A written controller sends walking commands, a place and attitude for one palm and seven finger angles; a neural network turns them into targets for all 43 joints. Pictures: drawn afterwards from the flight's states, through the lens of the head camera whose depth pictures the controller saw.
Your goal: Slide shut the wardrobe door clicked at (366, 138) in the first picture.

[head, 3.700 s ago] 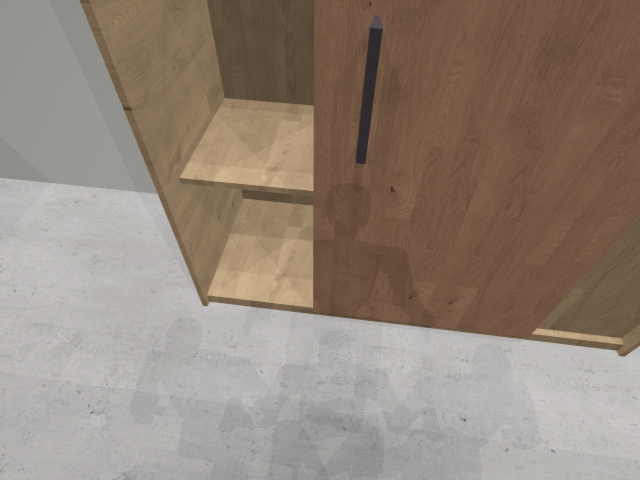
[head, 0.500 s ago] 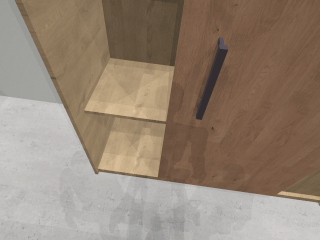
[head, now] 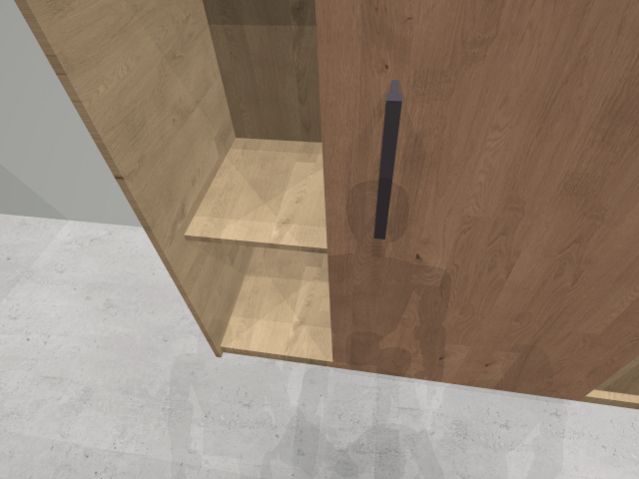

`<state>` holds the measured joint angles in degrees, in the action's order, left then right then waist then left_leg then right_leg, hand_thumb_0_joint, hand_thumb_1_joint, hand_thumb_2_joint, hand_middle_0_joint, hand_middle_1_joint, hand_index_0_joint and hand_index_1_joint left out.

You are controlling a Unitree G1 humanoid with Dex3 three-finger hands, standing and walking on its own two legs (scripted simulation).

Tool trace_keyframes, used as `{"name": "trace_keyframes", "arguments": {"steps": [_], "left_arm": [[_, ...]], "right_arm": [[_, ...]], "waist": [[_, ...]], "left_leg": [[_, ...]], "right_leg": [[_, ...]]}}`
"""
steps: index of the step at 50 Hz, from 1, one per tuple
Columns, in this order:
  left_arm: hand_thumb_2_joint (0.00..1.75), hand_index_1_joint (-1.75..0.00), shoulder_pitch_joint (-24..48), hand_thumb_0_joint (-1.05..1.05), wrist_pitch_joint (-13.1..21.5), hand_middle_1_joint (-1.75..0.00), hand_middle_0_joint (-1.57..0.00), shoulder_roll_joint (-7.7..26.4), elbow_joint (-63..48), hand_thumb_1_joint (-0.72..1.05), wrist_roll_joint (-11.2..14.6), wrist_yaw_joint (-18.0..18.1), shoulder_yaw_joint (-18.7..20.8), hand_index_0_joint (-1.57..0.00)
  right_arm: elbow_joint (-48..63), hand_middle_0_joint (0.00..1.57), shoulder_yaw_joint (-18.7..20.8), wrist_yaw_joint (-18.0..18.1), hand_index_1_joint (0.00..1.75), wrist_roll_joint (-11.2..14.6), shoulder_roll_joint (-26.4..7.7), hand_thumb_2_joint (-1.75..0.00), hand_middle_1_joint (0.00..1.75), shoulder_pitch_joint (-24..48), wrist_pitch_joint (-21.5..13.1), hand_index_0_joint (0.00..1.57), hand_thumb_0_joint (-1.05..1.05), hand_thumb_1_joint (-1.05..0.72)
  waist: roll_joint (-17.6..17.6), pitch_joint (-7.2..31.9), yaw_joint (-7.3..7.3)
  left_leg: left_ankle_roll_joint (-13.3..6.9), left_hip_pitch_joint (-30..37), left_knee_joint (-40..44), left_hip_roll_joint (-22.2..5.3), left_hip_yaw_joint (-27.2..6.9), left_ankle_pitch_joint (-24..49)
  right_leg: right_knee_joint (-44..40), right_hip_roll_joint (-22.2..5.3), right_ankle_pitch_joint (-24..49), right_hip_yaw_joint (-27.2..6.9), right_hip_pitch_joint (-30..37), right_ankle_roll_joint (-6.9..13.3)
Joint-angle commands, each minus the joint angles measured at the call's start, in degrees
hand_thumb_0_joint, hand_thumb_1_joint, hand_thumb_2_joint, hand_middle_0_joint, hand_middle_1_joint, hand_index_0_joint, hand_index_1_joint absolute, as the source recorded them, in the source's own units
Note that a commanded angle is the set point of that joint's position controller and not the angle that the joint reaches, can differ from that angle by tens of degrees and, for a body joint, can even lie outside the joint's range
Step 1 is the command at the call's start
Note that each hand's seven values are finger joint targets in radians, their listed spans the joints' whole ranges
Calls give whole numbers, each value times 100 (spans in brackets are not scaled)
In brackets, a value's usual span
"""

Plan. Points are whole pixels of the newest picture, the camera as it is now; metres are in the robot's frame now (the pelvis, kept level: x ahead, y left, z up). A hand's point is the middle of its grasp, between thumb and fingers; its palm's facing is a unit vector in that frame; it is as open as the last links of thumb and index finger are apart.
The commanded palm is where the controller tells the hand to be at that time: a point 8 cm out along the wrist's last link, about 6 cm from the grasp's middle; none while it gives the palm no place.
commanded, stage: come to a stop and stand still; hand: right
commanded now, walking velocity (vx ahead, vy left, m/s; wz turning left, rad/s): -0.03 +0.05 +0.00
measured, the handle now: (386, 168) +0.53 -0.06 +0.11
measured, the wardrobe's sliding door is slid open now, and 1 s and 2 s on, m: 0.39 0.39 0.39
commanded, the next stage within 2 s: look again from close up in 0.58 s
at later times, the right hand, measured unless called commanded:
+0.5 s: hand out of the picture +0.05 -0.12 -0.18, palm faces +0.10 +0.97 -0.21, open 7.1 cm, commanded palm none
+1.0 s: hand out of the picture -0.03 -0.14 -0.19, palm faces +0.07 +0.99 -0.15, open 7.4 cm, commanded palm none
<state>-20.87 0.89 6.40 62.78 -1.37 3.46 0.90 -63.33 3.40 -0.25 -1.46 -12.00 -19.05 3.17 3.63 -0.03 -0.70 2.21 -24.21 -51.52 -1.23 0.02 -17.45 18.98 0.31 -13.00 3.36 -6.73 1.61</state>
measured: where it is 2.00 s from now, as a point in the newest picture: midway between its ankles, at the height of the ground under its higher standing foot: outside the picture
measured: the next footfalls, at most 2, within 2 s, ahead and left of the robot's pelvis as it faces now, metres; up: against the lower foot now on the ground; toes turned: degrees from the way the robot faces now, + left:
left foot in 0.14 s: +0.05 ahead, +0.14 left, +0.00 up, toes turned +2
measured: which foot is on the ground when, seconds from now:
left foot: up 0.00-0.12, down 0.14-1.00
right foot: down 0.00-1.00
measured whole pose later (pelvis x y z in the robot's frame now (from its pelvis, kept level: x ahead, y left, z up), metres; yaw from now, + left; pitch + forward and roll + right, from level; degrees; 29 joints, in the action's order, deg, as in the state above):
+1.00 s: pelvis +0.00 +0.02 -0.01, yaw -2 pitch -1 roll +1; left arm -16.5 0.6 9.0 61.4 -0.7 1.8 -0.2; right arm -64.9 -1.0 1.9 -0.6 -7.4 -18.6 -0.9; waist 0.0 -0.5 0.5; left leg 0.1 -12.3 -28.4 -1.3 3.5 -14.7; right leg 29.5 0.0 -17.1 3.7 -11.2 1.9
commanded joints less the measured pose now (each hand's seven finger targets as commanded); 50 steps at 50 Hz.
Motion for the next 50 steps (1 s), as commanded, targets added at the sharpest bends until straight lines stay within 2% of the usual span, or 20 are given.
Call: {"name": "trace_keyframes", "arguments": {"steps": [1,3,5,6,7,8,9,11,13,16,19,27,33,34,35,37,38,41,44,50], "left_arm": [[90,-30,-399,0,62,-30,-20,1080,-8,90,-48,93,222,-20],[90,-30,-308,0,40,-30,-20,1076,47,90,-39,54,231,-20],[90,-30,-315,0,19,-30,-20,1016,129,90,6,17,229,-20],[90,-30,-340,0,34,-30,-20,908,163,90,34,-10,211,-20],[90,-30,-436,0,49,-30,-20,634,168,90,78,-45,165,-20],[90,-30,-374,0,31,-30,-20,356,136,90,100,-75,72,-20],[90,-30,-378,0,-1,-30,-20,330,157,90,76,-78,71,-20],[90,-30,-305,0,-110,-30,-20,326,225,90,33,-62,62,-20],[90,-30,-380,0,-105,-30,-20,285,340,90,58,-50,42,-20],[90,-30,-412,0,-60,-30,-20,308,484,90,53,-49,2,-20],[90,-30,-184,0,-65,-30,-20,367,453,90,47,-56,-8,-20],[90,-30,27,0,-61,-30,-20,530,292,90,58,-51,2,-20],[90,-30,117,0,-73,-30,-20,594,256,90,62,-63,-17,-20],[90,-30,804,0,36,-30,-20,786,-154,90,115,-156,33,-20],[90,-30,651,0,-26,-30,-20,653,-474,90,138,-174,-20,-20],[90,-30,206,0,25,-30,-20,395,-423,90,108,-159,4,-20],[90,-30,93,0,27,-30,-20,427,-363,90,112,-158,-6,-20],[90,-30,22,0,50,-30,-20,694,-340,90,41,-176,-6,-20],[90,-30,162,0,64,-30,-20,679,-338,90,53,-170,-50,-20],[90,-30,119,0,113,-30,-20,785,-327,90,51,-172,-70,-20]], "right_arm": [[493,20,-36,26,30,42,-6,-90,30,404,-130,20,0,-90],[413,20,-51,56,30,71,42,-90,30,274,-181,20,0,-90],[275,20,-46,83,30,70,-4,-90,30,51,-256,20,0,-90],[180,20,-40,111,30,58,-63,-90,30,-154,-314,20,0,-90],[89,20,-26,166,30,52,-284,-90,30,-301,-381,20,0,-90],[19,20,-44,201,30,76,-484,-90,30,-234,-417,20,0,-90],[33,20,-77,202,30,87,-506,-90,30,-109,-422,20,0,-90],[26,20,-79,229,30,83,-337,-90,30,61,-426,20,0,-90],[8,20,-140,251,30,116,-192,-90,30,210,-438,20,0,-90],[5,20,-181,254,30,172,-75,-90,30,267,-425,20,0,-90],[-8,20,-169,248,30,150,-115,-90,30,257,-383,20,0,-90],[-52,20,-181,258,30,131,-213,-90,30,31,-446,20,0,-90],[-115,20,-200,250,30,122,-208,-90,30,-63,-454,20,0,-90],[-276,20,-172,498,30,31,-394,-90,30,-681,-609,20,0,-90],[-155,20,-206,473,30,40,-635,-90,30,-714,-666,20,0,-90],[-28,20,-231,423,30,44,-396,-90,30,-539,-613,20,0,-90],[11,20,-271,384,30,66,-359,-90,30,-357,-601,20,0,-90],[81,20,-322,307,30,79,-45,-90,30,-154,-518,20,0,-90],[51,20,-343,269,30,62,-41,-90,30,-207,-484,20,0,-90],[34,20,-363,227,30,51,-33,-90,30,-321,-438,20,0,-90]], "waist": [[-1242,-254,-164],[-1394,-129,-93],[-1020,13,44],[-744,150,145],[-62,357,126],[572,258,73],[432,175,40],[921,-107,42],[465,-209,-49],[-259,-401,-33],[-588,-797,51],[-240,-248,43],[-237,-388,36],[120,-665,373],[156,-391,114],[-349,480,-45],[-158,636,-115],[-155,2,-86],[-611,-535,16],[-588,-629,120]], "left_leg": [[-36,-23,1009,-128,32,-500],[-101,488,1571,-36,145,-295],[-120,1330,2592,36,263,593],[-125,1846,3114,-130,97,1210],[-277,2525,3164,-768,-551,1899],[-566,2440,3178,-1374,-1016,2379],[-793,2036,3307,-1532,-950,2145],[-834,1710,3439,-1223,-876,2410],[-868,1690,3254,-1110,-615,2790],[-578,1410,3136,-655,-271,2177],[-412,1315,3316,-470,-254,1439],[-293,1736,3376,-550,-282,2251],[-318,1576,3528,-526,-299,1716],[206,1656,3242,-1027,-857,5004],[126,2055,3015,-1321,-688,6369],[-553,2270,2649,-1166,-437,5471],[-668,2073,2665,-1052,-348,4242],[-479,1138,2902,-521,-221,897],[-456,996,2813,-424,-208,620],[-405,1194,2734,-368,-119,393]], "right_leg": [[-106,-1644,3017,-1128,287,761],[75,-1519,2788,-1118,56,687],[358,-1289,2146,-1071,-343,459],[587,-1046,1544,-883,-592,225],[937,-718,495,-519,-1123,-40],[1026,-346,-790,-145,-1377,-220],[1162,-333,-1144,-177,-1139,-208],[1468,-441,-1131,-186,-1035,-214],[1150,-535,-662,-276,-863,-222],[382,-661,797,-381,-396,-200],[154,-697,668,-376,-541,-211],[182,-651,746,-272,-180,-224],[72,-639,584,-274,-129,-212],[1632,-499,-297,141,-1055,-367],[1796,-359,-756,-100,-1095,-219],[1440,-326,-708,-38,-776,-109],[1089,-333,-309,-107,-427,-142],[653,-648,304,-454,-458,-18],[391,-663,386,-602,-789,42],[-59,-689,-212,-808,-1121,125]]}}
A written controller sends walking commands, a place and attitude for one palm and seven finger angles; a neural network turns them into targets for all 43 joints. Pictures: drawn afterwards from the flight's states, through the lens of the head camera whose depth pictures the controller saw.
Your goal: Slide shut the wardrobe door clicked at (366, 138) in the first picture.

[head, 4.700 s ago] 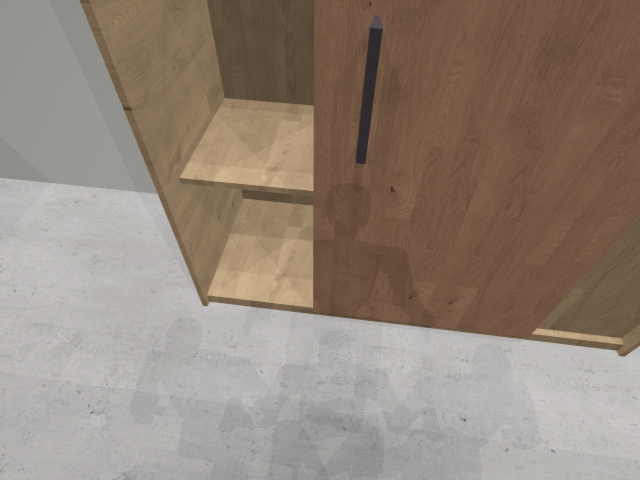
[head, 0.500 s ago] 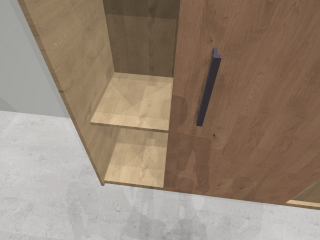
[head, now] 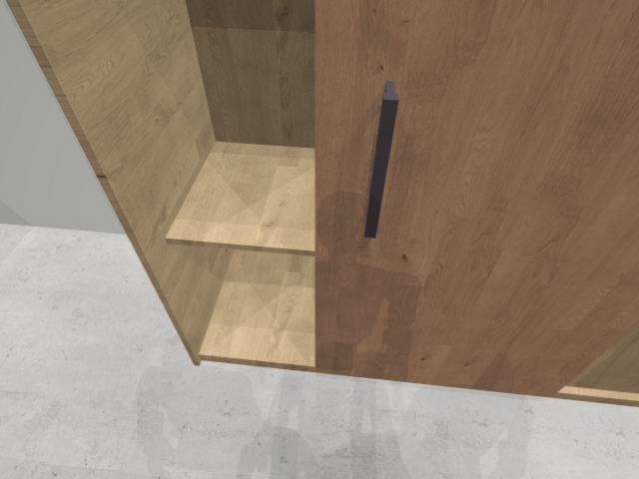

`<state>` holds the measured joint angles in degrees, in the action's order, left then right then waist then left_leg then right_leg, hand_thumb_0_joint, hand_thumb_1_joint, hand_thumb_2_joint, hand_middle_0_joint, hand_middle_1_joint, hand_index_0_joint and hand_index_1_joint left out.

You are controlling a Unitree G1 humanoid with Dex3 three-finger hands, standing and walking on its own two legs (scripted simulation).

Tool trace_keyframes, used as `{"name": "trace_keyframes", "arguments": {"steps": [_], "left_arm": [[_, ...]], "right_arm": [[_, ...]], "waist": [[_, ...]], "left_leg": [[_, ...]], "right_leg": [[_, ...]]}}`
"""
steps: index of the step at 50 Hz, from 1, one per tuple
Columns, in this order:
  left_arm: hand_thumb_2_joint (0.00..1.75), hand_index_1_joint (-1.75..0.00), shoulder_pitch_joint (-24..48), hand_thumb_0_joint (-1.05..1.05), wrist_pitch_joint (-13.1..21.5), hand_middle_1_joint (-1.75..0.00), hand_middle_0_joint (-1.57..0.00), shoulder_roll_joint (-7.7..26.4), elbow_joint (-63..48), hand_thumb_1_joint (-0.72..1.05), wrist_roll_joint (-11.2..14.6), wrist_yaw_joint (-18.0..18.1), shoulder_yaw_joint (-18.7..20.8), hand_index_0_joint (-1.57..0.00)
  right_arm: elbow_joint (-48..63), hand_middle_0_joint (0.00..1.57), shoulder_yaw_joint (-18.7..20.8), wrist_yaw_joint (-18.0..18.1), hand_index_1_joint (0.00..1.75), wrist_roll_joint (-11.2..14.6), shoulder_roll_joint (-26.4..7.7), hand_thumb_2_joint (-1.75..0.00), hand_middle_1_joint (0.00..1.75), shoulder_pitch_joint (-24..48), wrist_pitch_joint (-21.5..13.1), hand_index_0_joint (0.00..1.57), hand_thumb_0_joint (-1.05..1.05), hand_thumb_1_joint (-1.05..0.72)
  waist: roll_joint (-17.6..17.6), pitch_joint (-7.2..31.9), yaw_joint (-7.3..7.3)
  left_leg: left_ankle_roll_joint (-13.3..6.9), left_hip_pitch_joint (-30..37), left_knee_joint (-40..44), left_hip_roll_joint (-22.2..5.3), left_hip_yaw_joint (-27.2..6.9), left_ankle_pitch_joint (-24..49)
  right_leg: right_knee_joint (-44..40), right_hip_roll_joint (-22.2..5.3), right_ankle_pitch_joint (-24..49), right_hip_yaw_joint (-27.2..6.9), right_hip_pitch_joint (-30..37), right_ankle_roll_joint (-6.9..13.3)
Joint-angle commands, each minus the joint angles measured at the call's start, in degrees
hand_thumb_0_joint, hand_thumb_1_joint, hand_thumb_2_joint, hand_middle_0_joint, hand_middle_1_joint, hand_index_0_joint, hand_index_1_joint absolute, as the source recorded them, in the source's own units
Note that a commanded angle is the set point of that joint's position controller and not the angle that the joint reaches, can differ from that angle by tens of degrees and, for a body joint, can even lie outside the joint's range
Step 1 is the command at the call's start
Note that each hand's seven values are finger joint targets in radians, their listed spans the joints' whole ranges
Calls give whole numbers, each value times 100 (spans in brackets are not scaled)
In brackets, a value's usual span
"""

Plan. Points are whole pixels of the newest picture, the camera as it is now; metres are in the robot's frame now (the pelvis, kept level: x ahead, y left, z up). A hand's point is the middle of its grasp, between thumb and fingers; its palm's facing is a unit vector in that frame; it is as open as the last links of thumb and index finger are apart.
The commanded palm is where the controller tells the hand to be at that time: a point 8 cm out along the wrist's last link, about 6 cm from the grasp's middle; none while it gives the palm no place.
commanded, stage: look again from close up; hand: right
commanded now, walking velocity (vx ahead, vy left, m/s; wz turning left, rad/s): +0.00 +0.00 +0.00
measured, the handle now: (378, 167) +0.54 -0.06 +0.12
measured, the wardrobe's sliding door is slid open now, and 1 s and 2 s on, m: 0.39 0.39 0.39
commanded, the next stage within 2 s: none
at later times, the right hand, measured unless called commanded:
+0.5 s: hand out of the picture -0.02 -0.17 -0.18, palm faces +0.03 +0.99 -0.16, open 7.4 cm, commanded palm none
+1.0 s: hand out of the picture -0.01 -0.15 -0.17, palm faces +0.03 +0.99 -0.15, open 7.4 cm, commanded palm none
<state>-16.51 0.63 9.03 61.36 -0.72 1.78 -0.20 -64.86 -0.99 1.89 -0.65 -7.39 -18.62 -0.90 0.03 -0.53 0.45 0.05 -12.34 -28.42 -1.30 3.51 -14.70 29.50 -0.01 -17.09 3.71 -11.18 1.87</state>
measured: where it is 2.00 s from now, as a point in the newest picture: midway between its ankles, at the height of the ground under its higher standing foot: outside the picture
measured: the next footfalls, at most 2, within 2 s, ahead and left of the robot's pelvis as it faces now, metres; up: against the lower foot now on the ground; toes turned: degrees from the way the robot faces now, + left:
none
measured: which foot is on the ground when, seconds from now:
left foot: down 0.00-1.00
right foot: down 0.00-1.00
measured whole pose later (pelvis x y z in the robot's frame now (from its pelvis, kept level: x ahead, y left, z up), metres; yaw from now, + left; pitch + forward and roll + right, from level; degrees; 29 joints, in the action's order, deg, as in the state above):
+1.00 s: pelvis +0.00 +0.00 +0.00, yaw +1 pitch -1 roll +0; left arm -17.4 1.3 6.9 65.4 -0.4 1.7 -0.8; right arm -64.1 -0.6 1.9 -0.6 -6.7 -18.7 -1.1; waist 0.6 -0.8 0.3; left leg 0.3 -11.9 -27.1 -1.9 2.6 -14.2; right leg 25.8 0.8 -15.6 4.5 -9.4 2.1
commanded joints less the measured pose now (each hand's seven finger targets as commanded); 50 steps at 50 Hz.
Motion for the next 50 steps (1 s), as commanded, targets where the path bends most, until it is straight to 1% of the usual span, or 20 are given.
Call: {"name": "trace_keyframes", "arguments": {"steps": [1,4,7,10,11,14,18,20,24,26,29,31,34,36,38,41,45,48,49,50], "left_arm": [[90,-30,-313,0,150,-30,-20,533,-186,90,-16,-6,38,-20],[90,-30,-346,0,153,-30,-20,555,-166,90,-16,-8,40,-20],[90,-30,-374,0,157,-30,-20,547,-141,90,-17,-18,43,-20],[90,-30,-438,0,153,-30,-20,510,-94,90,-10,-20,48,-20],[90,-30,-443,0,155,-30,-20,533,-82,90,-15,-20,43,-20],[90,-30,-505,0,173,-30,-20,480,-15,90,-6,-14,42,-20],[90,-30,-533,0,176,-30,-20,426,65,90,2,-9,34,-20],[90,-30,-541,0,169,-30,-20,397,97,90,7,-4,36,-20],[90,-30,-534,0,181,-30,-20,376,149,90,16,4,25,-20],[90,-30,-522,0,170,-30,-20,348,168,90,23,2,28,-20],[90,-30,-503,0,172,-30,-20,339,199,90,20,8,22,-20],[90,-30,-467,0,160,-30,-20,331,207,90,26,6,20,-20],[90,-30,-472,0,162,-30,-20,316,224,90,19,11,16,-20],[90,-30,-469,0,160,-30,-20,329,222,90,22,12,21,-20],[90,-30,-464,0,175,-30,-20,311,242,90,21,14,17,-20],[90,-30,-424,0,159,-30,-20,311,249,90,24,12,14,-20],[90,-30,-459,0,159,-30,-20,302,264,90,22,17,14,-20],[90,-30,-435,0,158,-30,-20,296,276,90,20,13,5,-20],[90,-30,-444,0,165,-30,-20,284,276,90,17,14,6,-20],[90,-30,-452,0,150,-30,-20,285,290,90,24,16,13,-20]], "right_arm": [[220,20,89,10,30,-30,-494,-90,30,-369,-22,20,0,-90],[239,20,83,4,30,-34,-483,-90,30,-369,-8,20,0,-90],[274,20,95,4,30,-38,-495,-90,30,-377,3,20,0,-90],[294,20,103,2,30,-39,-499,-90,30,-371,-5,20,0,-90],[296,20,101,2,30,-34,-487,-90,30,-361,-1,20,0,-90],[287,20,106,9,30,-26,-466,-90,30,-387,-20,20,0,-90],[264,20,110,21,30,-23,-445,-90,30,-402,-21,20,0,-90],[243,20,112,26,30,-26,-435,-90,30,-422,-27,20,0,-90],[206,20,110,35,30,-14,-409,-90,30,-469,-39,20,0,-90],[206,20,111,40,30,-24,-402,-90,30,-467,-44,20,0,-90],[173,20,110,43,30,-22,-395,-90,30,-490,-46,20,0,-90],[183,20,106,42,30,-26,-390,-90,30,-508,-41,20,0,-90],[158,20,110,40,30,-23,-368,-90,30,-516,-46,20,0,-90],[176,20,113,41,30,-30,-368,-90,30,-515,-45,20,0,-90],[177,20,119,39,30,-28,-380,-90,30,-537,-57,20,0,-90],[182,20,110,37,30,-21,-385,-90,30,-533,-59,20,0,-90],[192,20,121,36,30,-22,-393,-90,30,-510,-63,20,0,-90],[206,20,118,35,30,-16,-410,-90,30,-523,-65,20,0,-90],[203,20,127,33,30,-14,-398,-90,30,-538,-72,20,0,-90],[210,20,126,36,30,-18,-410,-90,30,-516,-65,20,0,-90]], "waist": [[-240,-526,12],[-153,-588,29],[-199,-619,48],[-38,-562,52],[-73,-577,38],[-39,-378,19],[-36,-422,10],[86,-407,10],[18,-333,-5],[76,-423,-18],[-39,-398,-21],[19,-504,-17],[-27,-443,-27],[48,-481,-22],[-3,-380,-13],[68,-455,-4],[95,-407,-8],[6,-409,-3],[50,-332,0],[137,-393,-2]], "left_leg": [[-178,64,372,-362,-436,162],[-167,79,348,-368,-405,194],[-158,91,328,-383,-376,181],[-154,134,355,-392,-370,214],[-153,98,337,-401,-384,226],[-148,126,344,-429,-410,416],[-139,90,360,-452,-416,474],[-138,91,398,-455,-426,471],[-136,61,405,-484,-484,632],[-140,32,453,-485,-514,588],[-139,28,449,-480,-521,646],[-141,-6,492,-483,-528,584],[-156,-12,502,-479,-555,593],[-148,-5,505,-480,-543,616],[-157,53,499,-497,-553,745],[-166,21,551,-507,-577,678],[-170,86,557,-493,-562,764],[-179,78,575,-507,-581,735],[-188,110,565,-513,-594,827],[-180,126,593,-498,-561,760]], "right_leg": [[-1179,-658,133,-891,-706,108],[-1300,-652,-98,-920,-791,122],[-1410,-640,-284,-972,-862,133],[-1399,-639,-278,-947,-829,146],[-1407,-621,-268,-951,-835,138],[-1294,-612,149,-879,-595,140],[-1240,-598,374,-806,-525,133],[-1198,-600,440,-783,-457,143],[-1100,-577,735,-685,-275,127],[-1071,-554,677,-669,-340,119],[-1066,-557,763,-644,-255,109],[-1058,-545,656,-640,-326,111],[-1078,-550,671,-637,-251,101],[-1049,-548,688,-629,-293,103],[-1026,-553,836,-600,-200,100],[-998,-531,738,-587,-256,87],[-985,-553,839,-583,-214,83],[-990,-536,809,-574,-228,64],[-979,-538,880,-569,-172,69],[-964,-544,810,-575,-222,70]]}}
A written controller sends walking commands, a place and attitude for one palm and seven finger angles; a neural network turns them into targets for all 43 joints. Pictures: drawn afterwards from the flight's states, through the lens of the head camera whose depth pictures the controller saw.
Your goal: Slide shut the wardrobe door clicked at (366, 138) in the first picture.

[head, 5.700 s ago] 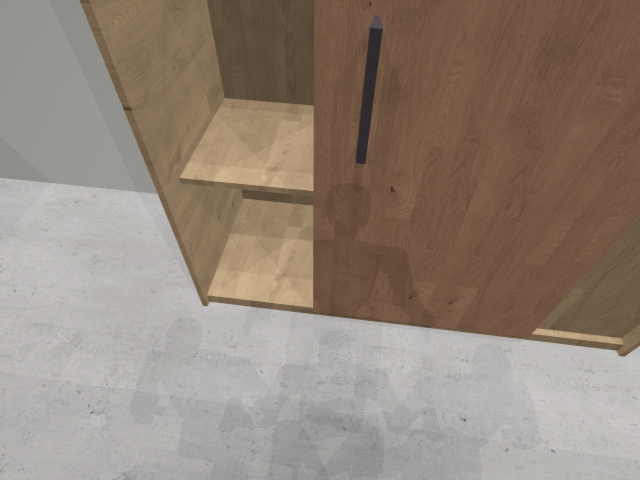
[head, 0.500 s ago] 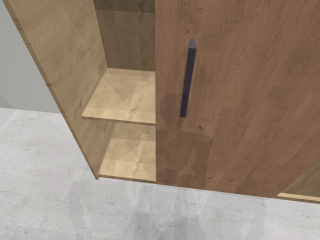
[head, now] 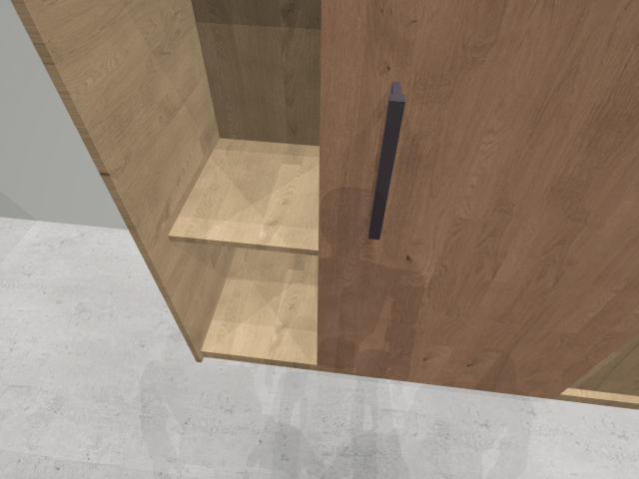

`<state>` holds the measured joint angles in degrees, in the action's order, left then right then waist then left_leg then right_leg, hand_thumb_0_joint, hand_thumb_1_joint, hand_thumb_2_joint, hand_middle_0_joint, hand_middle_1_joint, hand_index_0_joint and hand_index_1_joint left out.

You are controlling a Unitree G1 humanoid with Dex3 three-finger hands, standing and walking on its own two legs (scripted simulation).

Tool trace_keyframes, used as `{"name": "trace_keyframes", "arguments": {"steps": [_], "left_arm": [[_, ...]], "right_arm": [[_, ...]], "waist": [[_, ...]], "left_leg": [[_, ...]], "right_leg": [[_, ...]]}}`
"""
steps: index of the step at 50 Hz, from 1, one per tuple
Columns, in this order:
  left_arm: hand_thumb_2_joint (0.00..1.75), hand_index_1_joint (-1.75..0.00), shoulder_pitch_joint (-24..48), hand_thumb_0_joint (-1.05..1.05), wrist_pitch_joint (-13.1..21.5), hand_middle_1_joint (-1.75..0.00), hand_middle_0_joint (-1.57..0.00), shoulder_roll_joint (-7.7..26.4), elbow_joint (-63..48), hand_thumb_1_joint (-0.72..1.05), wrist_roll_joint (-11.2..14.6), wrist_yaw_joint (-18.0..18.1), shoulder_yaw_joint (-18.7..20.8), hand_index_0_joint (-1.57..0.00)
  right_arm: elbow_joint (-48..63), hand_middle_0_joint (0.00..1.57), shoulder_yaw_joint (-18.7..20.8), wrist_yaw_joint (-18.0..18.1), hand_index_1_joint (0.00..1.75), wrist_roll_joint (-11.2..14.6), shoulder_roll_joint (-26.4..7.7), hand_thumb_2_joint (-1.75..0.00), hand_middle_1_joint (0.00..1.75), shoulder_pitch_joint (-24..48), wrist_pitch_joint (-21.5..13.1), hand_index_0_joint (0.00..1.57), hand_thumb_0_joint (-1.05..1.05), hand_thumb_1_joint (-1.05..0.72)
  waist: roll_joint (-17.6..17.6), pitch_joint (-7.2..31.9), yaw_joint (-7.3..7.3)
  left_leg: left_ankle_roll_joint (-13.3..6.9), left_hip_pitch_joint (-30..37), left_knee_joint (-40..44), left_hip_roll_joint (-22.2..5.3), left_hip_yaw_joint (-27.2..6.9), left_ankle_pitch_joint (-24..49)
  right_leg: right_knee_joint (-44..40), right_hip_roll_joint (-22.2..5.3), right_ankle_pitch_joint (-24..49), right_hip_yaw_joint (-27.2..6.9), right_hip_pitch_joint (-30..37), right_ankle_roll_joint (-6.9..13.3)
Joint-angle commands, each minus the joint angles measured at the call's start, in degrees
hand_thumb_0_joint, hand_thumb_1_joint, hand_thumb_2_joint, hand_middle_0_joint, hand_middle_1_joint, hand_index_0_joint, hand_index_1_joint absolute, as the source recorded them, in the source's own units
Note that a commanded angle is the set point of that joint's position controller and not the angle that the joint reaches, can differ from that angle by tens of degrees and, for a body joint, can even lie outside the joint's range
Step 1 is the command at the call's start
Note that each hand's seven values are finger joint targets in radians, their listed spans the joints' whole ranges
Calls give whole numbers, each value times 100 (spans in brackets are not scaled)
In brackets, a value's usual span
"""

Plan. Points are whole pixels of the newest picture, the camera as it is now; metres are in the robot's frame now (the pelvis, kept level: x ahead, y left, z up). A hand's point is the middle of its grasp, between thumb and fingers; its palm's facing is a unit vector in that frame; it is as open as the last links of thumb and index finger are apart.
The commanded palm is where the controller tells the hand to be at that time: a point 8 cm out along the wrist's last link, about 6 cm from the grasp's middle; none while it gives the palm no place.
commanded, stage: look again from close up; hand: right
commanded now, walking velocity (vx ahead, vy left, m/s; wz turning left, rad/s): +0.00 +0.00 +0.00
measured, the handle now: (384, 169) +0.53 -0.07 +0.11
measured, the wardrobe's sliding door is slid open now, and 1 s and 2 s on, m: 0.39 0.39 0.39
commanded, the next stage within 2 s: none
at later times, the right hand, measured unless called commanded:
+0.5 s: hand out of the picture -0.02 -0.14 -0.18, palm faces +0.06 +0.99 -0.14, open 7.4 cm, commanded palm none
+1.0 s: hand out of the picture -0.03 -0.13 -0.18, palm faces +0.07 +0.99 -0.15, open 7.4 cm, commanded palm none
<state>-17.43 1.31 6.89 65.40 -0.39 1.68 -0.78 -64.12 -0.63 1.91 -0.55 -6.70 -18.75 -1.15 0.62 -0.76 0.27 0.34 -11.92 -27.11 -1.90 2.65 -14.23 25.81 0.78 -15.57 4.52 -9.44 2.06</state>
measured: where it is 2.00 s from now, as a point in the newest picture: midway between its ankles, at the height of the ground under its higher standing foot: outside the picture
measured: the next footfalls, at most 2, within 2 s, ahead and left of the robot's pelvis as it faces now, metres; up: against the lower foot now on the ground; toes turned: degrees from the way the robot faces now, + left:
none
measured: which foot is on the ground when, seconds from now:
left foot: down 0.00-1.00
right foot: down 0.00-1.00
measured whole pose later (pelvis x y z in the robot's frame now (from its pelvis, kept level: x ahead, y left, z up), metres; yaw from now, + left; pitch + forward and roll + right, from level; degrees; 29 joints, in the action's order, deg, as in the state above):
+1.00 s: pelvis +0.00 +0.02 +0.00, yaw -1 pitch -1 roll +0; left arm -18.5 1.1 5.8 66.0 -0.5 1.8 -1.0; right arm -64.2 -0.3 1.8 -0.4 -6.5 -20.2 -1.4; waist 0.5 -0.4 0.5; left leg -1.6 -11.0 -25.9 -0.4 4.2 -13.9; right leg 24.8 -0.8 -14.8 3.0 -9.0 0.1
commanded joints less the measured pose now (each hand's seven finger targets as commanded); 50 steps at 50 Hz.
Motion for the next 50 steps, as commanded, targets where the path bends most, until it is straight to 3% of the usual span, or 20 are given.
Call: {"name": "trace_keyframes", "arguments": {"steps": [1,19,22,26,40,48,50], "left_arm": [[90,-30,-338,0,77,-30,-20,510,-113,90,-12,23,67,-20],[90,-30,-425,0,95,-30,-20,456,-47,90,-16,34,62,-20],[90,-30,-413,0,88,-30,-20,438,-43,90,-17,38,56,-20],[90,-30,-417,0,68,-30,-20,433,-41,90,-16,38,47,-20],[90,-30,-472,0,54,-30,-20,417,-51,90,-18,43,56,-20],[90,-30,-515,0,58,-30,-20,394,-45,90,-27,43,43,-20],[90,-30,-511,0,51,-30,-20,372,-31,90,-20,46,47,-20]], "right_arm": [[133,20,80,33,30,-23,-464,-90,30,-501,-39,20,0,-90],[133,20,99,33,30,-13,-480,-90,30,-562,-79,20,0,-90],[143,20,99,35,30,-18,-476,-90,30,-558,-68,20,0,-90],[119,20,93,32,30,-21,-467,-90,30,-571,-60,20,0,-90],[115,20,102,25,30,-21,-447,-90,30,-617,-69,20,0,-90],[114,20,111,20,30,-13,-436,-90,30,-646,-66,20,0,-90],[110,20,115,23,30,-19,-434,-90,30,-666,-70,20,0,-90]], "waist": [[38,-434,17],[30,-200,13],[-128,-352,20],[-48,-489,20],[68,-462,17],[-87,-468,22],[36,-473,36]], "left_leg": [[-212,14,473,-447,-503,674],[-248,194,496,-471,-490,1048],[-248,128,524,-452,-484,945],[-252,61,596,-440,-491,746],[-268,60,669,-420,-491,632],[-283,28,684,-416,-515,492],[-280,57,702,-414,-478,512]], "right_leg": [[-610,-610,610,-645,-416,43],[-552,-623,920,-610,-243,0],[-576,-622,887,-622,-310,-4],[-611,-614,718,-636,-383,-12],[-620,-627,613,-622,-343,-28],[-639,-601,583,-650,-395,-34],[-623,-619,574,-634,-387,-32]]}}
